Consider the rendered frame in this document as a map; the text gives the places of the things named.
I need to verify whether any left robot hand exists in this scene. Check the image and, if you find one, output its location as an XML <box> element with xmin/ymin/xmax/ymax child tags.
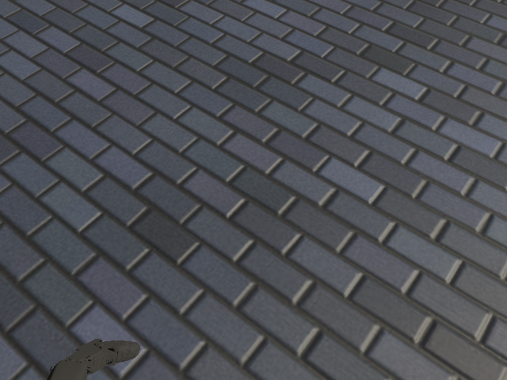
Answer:
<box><xmin>47</xmin><ymin>339</ymin><xmax>140</xmax><ymax>380</ymax></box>

